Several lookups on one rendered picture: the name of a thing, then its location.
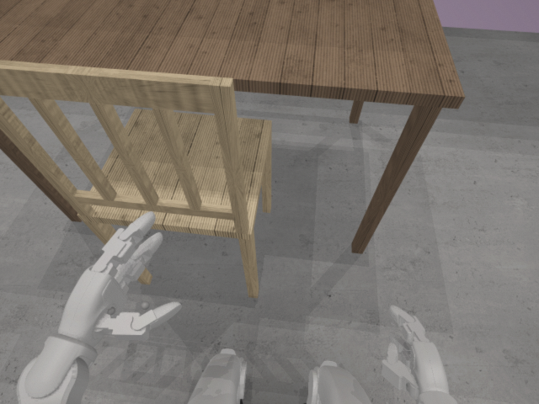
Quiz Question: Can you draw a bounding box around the robot thigh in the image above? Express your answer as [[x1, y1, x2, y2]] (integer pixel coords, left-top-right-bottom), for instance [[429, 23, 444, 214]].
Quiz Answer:
[[307, 365, 371, 404], [188, 353, 247, 404]]

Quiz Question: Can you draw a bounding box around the robot left thigh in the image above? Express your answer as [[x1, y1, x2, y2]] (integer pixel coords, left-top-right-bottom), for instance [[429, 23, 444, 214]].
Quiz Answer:
[[188, 353, 247, 404]]

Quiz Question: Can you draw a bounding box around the robot left hand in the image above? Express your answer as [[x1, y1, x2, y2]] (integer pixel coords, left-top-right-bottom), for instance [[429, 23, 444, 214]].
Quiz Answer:
[[58, 211, 182, 347]]

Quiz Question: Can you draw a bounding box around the robot right thigh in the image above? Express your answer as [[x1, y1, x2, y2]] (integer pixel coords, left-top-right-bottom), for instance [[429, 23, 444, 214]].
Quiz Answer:
[[307, 365, 371, 404]]

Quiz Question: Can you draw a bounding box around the table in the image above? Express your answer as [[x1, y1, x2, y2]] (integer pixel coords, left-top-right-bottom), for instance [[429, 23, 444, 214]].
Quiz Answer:
[[0, 0, 465, 254]]

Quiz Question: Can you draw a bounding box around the robot left forearm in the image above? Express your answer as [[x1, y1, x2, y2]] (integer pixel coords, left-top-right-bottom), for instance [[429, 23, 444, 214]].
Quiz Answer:
[[17, 334, 98, 404]]

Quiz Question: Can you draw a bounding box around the robot right hand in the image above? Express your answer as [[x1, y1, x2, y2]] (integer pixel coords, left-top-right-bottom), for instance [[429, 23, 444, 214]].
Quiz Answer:
[[382, 306, 450, 401]]

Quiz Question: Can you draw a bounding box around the chair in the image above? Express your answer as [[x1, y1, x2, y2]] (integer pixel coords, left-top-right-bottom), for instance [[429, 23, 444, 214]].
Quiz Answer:
[[0, 60, 272, 298]]

